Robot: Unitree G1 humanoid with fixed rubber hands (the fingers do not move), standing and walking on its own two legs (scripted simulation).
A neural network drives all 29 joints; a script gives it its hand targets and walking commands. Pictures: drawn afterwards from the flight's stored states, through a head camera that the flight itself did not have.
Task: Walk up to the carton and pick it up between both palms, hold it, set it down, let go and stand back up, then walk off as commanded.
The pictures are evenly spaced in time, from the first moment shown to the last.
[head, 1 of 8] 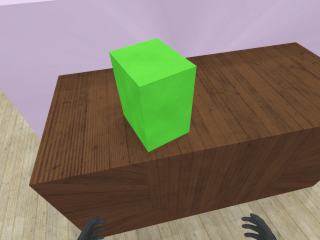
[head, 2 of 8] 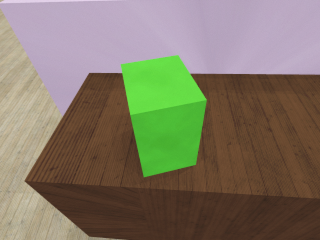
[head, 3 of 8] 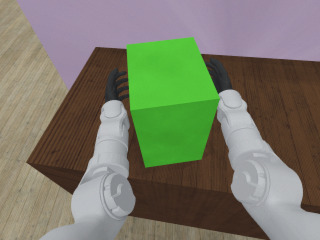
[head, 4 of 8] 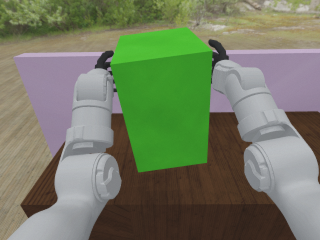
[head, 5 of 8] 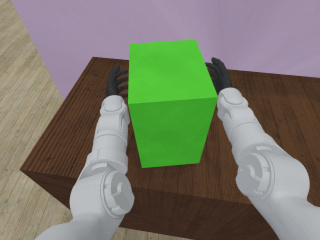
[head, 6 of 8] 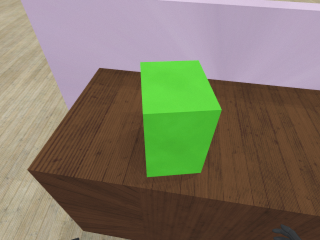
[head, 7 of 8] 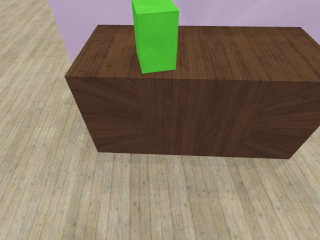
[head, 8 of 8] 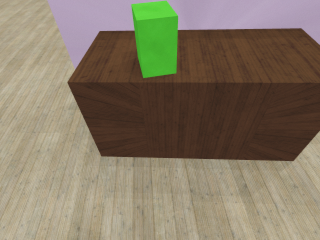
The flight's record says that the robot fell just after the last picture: no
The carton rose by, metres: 0.26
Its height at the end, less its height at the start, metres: +0.00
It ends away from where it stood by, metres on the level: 0.01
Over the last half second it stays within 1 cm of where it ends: yes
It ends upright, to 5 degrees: yes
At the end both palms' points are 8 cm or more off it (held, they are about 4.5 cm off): yes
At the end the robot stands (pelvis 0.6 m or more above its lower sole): yes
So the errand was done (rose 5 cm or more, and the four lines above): yes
